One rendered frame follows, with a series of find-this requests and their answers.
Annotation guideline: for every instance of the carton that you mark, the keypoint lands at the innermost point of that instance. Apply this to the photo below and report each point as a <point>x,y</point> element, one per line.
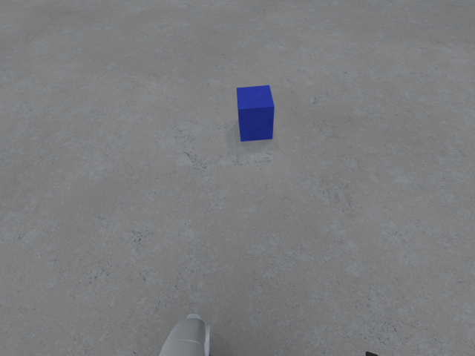
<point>255,113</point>

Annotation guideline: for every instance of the left robot thigh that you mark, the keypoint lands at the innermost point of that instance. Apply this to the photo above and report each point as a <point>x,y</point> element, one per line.
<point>190,337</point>

